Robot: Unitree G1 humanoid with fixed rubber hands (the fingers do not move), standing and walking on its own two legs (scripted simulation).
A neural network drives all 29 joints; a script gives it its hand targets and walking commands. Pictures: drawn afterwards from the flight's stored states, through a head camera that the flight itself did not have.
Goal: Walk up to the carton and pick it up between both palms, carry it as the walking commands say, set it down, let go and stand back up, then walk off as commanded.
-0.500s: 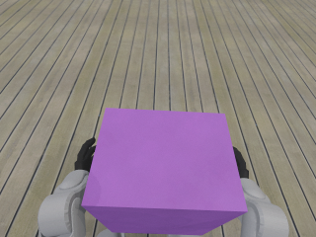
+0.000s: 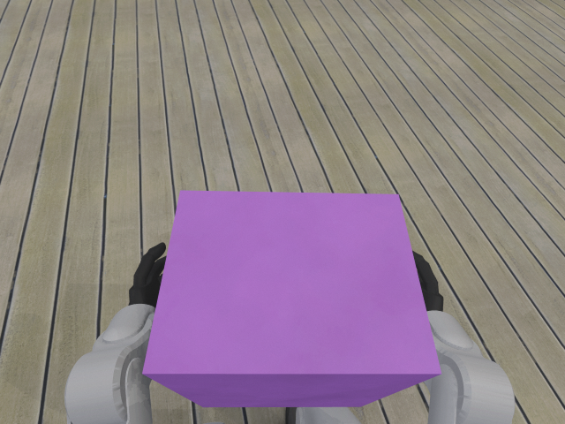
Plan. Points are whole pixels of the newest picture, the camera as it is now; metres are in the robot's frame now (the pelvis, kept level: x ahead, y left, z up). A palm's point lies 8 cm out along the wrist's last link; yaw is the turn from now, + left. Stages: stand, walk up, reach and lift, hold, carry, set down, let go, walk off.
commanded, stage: carry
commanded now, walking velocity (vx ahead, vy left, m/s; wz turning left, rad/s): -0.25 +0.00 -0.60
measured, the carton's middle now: (285, 317) +0.25 +0.00 +0.04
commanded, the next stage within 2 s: none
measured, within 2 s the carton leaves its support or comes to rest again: neither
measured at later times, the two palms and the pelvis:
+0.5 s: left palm (233, 420) +0.13 +0.05 +0.07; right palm out of the picture +0.01 -0.25 +0.06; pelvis -0.15 -0.01 +0.00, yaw -20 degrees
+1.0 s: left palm out of the picture -0.03 +0.03 +0.09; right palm out of the picture -0.22 -0.23 +0.09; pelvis -0.32 +0.03 +0.00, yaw -37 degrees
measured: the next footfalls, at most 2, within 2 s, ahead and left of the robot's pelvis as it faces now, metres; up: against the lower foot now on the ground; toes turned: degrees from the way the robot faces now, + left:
left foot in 0.04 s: -0.02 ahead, +0.09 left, +0.00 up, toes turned +3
right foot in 0.42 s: -0.15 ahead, -0.15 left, +0.00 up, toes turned -23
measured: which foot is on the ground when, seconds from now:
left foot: up 0.00-0.02, down 0.04-0.42, up 0.44-0.68, down 0.70-0.98, up 1.00-1.00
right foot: down 0.00-0.04, up 0.06-0.40, down 0.42-0.72, up 0.74-0.96, down 0.98-1.00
